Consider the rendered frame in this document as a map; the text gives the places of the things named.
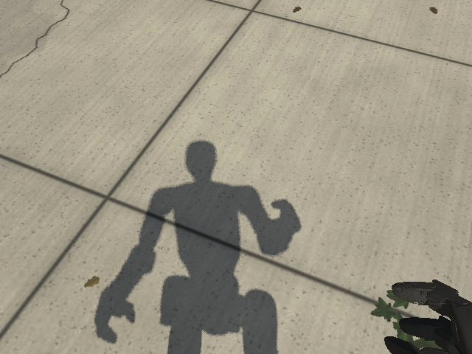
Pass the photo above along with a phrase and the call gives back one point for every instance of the robot right hand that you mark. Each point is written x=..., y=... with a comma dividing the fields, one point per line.
x=454, y=336

